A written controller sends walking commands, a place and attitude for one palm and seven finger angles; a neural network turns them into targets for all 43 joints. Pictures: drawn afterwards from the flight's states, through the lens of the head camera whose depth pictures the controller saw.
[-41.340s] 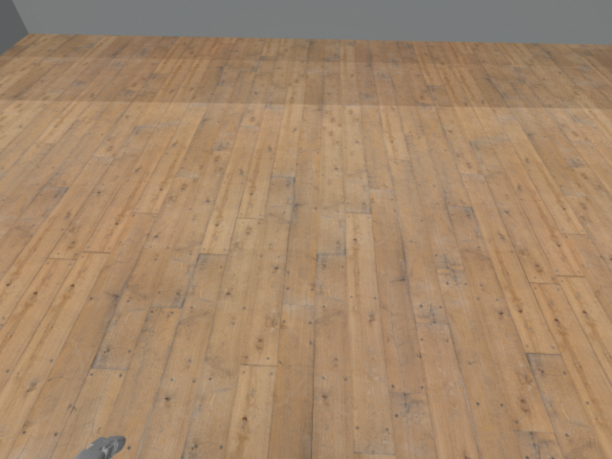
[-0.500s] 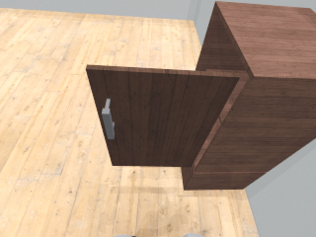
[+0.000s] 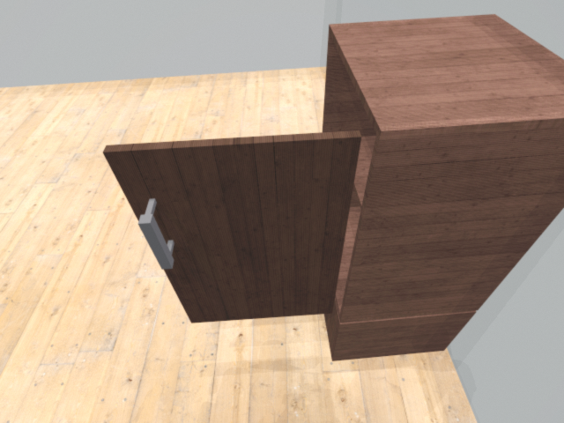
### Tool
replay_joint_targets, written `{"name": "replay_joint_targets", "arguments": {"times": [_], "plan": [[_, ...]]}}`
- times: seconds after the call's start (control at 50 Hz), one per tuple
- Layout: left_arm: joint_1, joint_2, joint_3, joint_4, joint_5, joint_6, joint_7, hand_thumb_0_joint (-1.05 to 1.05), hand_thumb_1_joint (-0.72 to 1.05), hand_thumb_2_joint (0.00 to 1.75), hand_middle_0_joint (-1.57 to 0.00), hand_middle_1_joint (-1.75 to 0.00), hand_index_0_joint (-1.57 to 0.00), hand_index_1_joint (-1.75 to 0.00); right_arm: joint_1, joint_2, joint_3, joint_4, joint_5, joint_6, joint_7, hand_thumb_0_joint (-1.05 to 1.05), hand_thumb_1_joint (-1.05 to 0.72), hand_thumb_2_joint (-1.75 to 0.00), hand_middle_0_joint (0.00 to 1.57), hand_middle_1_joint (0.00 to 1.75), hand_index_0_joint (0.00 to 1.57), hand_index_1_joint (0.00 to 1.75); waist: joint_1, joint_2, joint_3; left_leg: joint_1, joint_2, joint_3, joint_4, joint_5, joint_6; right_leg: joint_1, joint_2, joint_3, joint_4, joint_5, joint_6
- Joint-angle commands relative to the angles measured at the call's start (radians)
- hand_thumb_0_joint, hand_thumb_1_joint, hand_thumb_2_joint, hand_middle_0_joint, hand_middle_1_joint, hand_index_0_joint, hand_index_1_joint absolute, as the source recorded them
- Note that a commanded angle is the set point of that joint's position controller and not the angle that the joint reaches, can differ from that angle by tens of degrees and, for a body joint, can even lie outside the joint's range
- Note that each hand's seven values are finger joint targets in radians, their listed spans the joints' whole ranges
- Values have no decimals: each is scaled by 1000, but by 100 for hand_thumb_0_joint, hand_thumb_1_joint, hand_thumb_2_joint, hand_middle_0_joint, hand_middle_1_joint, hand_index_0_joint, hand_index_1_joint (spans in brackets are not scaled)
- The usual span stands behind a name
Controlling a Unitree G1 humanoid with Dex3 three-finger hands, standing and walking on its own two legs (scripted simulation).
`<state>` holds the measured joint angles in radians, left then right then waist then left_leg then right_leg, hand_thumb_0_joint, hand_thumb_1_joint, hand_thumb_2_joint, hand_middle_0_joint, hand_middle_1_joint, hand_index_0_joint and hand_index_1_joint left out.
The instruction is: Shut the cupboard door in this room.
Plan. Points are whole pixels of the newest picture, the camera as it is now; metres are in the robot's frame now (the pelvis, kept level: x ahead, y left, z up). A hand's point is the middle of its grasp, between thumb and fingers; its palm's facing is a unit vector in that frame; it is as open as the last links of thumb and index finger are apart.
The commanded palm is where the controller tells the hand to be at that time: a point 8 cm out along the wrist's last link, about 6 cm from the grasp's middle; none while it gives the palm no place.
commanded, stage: come to a stop and stand still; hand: left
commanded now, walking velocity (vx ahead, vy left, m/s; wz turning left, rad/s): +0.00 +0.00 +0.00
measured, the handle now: (159, 234) +0.43 +0.24 +0.00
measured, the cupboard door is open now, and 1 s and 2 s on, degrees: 89 89 89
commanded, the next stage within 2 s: look again from close up in 0.76 s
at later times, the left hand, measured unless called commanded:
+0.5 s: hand out of the picture +0.04 +0.16 -0.17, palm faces +0.02 -0.98 -0.18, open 7.3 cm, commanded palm none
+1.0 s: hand out of the picture +0.05 +0.19 -0.16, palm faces +0.02 -0.98 -0.22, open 7.3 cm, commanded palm none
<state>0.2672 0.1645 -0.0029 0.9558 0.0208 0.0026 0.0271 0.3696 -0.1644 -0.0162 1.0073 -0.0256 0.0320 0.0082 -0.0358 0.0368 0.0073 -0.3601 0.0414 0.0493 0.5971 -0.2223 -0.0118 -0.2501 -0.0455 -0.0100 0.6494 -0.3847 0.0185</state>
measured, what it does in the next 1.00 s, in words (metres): shifts its weight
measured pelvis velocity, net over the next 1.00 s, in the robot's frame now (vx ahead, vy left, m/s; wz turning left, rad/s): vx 0.05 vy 0.00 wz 0.01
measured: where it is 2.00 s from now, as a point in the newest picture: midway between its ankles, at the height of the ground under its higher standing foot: outside the picture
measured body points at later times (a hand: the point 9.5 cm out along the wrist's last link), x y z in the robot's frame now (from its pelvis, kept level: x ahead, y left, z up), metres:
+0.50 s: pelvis +0.05 -0.01 +0.01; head +0.06 +0.00 +0.46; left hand +0.04 +0.21 -0.15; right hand +0.09 -0.24 -0.14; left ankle +0.06 +0.14 -0.72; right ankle -0.02 -0.13 -0.72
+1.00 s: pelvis +0.05 +0.00 +0.01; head +0.07 +0.00 +0.46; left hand +0.05 +0.24 -0.14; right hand +0.07 -0.23 -0.14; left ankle +0.06 +0.14 -0.72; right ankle -0.02 -0.13 -0.72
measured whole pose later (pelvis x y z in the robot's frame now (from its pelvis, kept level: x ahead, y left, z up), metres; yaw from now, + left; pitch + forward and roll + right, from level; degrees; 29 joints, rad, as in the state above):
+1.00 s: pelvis +0.05 +0.00 +0.01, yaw +1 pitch -1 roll +1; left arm 0.27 0.19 0.00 1.11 0.02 -0.01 0.03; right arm 0.22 -0.17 0.00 1.14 -0.01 -0.01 -0.02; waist 0.01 -0.02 0.05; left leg -0.20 0.03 0.04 0.45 -0.22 -0.02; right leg -0.06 -0.05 -0.03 0.43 -0.35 0.03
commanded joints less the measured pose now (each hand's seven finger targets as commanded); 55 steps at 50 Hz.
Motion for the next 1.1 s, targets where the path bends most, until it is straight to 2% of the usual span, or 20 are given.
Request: {"name": "replay_joint_targets", "arguments": {"times": [0.0,0.12,0.16,0.28,0.34,0.36,0.56,0.64,0.72,0.74,0.88,1.08], "plan": [[21,143,28,-26,-9,-21,4,0,90,90,-20,-30,-20,-30,2,-81,-10,-45,6,-37,-14,0,-90,-90,20,30,20,30,8,-113,42,115,13,-29,-99,-19,20,-127,-71,101,-265,-37,-73],[61,128,22,28,-11,-31,6,0,90,90,-20,-30,-20,-30,-24,-78,-2,-1,13,-47,-21,0,-90,-90,20,30,20,30,24,-96,27,137,33,-24,-114,92,16,-37,-68,83,-258,180,-60],[74,122,20,44,-9,-33,7,0,90,90,-20,-30,-20,-30,-30,-81,0,15,14,-51,-24,0,-90,-90,20,30,20,30,27,-69,24,151,40,-29,-123,138,17,-12,-59,70,-247,248,-55],[103,117,18,90,-7,-34,10,0,90,90,-20,-30,-20,-30,-62,-87,1,49,18,-56,-31,0,-90,-90,20,30,20,30,32,-39,9,193,54,-29,-128,219,22,34,-58,48,-242,357,-44],[102,113,18,104,-3,-33,10,0,90,90,-20,-30,-20,-30,-74,-86,2,62,18,-56,-34,0,-90,-90,20,30,20,30,32,-41,31,204,56,-29,-141,230,24,40,-53,39,-251,365,-39],[102,113,17,109,-4,-32,11,0,90,90,-20,-30,-20,-30,-84,-95,2,62,18,-56,-35,0,-90,-90,20,30,20,30,33,-24,36,206,57,-30,-138,242,24,38,-56,38,-252,367,-38],[98,118,19,125,-2,-28,11,0,90,90,-20,-30,-20,-30,-122,-111,2,71,16,-57,-39,0,-90,-90,20,30,20,30,38,-31,30,238,61,-37,-157,292,28,67,-59,23,-264,380,-29],[96,119,21,128,-1,-27,10,0,90,90,-20,-30,-20,-30,-132,-107,2,74,17,-57,-39,0,-90,-90,20,30,20,30,43,-51,47,237,61,-35,-174,281,30,69,-61,15,-276,370,-25],[87,128,22,128,-3,-27,11,0,90,90,-20,-30,-20,-30,-131,-115,2,76,15,-55,-38,0,-90,-90,20,30,20,30,41,-54,27,244,58,-41,-176,290,28,83,-66,13,-274,380,-24],[89,125,23,127,-2,-27,10,0,90,90,-20,-30,-20,-30,-134,-108,3,78,16,-56,-38,0,-90,-90,20,30,20,30,45,-64,42,237,58,-40,-182,283,30,84,-63,10,-279,376,-24],[84,133,22,133,-5,-25,10,0,90,90,-20,-30,-20,-30,-127,-112,5,91,15,-56,-37,0,-90,-90,20,30,20,30,45,-39,22,246,55,-45,-189,280,28,99,-72,9,-287,357,-25],[87,123,22,141,-5,-23,10,0,90,90,-20,-30,-20,-30,-104,-101,7,107,15,-56,-37,0,-90,-90,20,30,20,30,45,-45,50,229,51,-52,-206,240,27,95,-71,4,-307,300,-25]]}}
